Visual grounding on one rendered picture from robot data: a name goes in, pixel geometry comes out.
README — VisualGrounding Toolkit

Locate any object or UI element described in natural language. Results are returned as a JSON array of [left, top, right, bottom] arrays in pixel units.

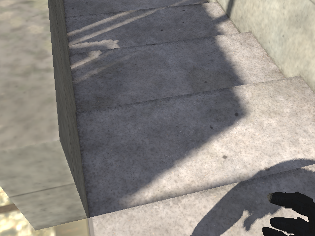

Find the robot right hand
[[262, 192, 315, 236]]

